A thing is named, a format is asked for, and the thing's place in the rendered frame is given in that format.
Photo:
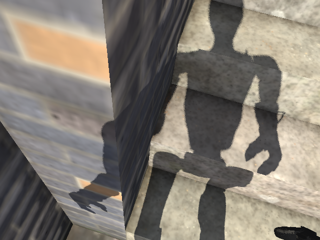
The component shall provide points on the robot right hand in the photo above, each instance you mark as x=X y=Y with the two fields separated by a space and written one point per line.
x=295 y=233

